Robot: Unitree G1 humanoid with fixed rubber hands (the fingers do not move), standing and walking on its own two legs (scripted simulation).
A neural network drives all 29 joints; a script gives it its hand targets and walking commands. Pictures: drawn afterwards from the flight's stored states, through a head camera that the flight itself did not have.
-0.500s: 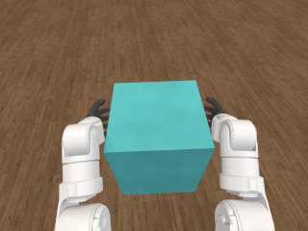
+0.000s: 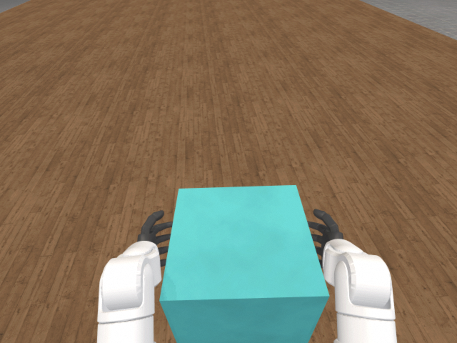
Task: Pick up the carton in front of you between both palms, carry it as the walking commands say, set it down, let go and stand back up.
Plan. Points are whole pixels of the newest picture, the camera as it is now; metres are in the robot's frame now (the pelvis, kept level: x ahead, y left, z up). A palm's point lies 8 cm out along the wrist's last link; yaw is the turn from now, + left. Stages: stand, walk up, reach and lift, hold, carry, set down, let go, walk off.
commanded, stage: carry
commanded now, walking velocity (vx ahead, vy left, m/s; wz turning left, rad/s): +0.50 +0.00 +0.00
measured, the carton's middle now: (240, 275) +0.26 +0.00 +0.01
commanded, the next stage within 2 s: none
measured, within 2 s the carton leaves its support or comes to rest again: neither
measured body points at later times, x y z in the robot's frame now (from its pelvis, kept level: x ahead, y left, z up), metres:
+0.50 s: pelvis +0.29 +0.05 +0.00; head +0.29 +0.06 +0.45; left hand +0.58 +0.18 +0.06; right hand +0.55 -0.13 +0.07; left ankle +0.34 +0.12 -0.74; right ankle +0.19 -0.08 -0.65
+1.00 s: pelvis +0.60 -0.03 +0.01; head +0.61 -0.05 +0.46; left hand +0.88 +0.13 +0.08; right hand +0.88 -0.18 +0.07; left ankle +0.53 +0.10 -0.65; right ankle +0.64 -0.10 -0.74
